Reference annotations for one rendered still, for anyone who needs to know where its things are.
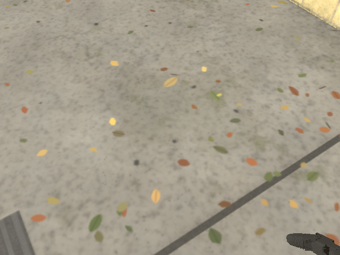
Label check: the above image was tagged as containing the right robot hand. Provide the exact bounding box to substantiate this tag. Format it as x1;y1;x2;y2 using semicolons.
286;233;340;255

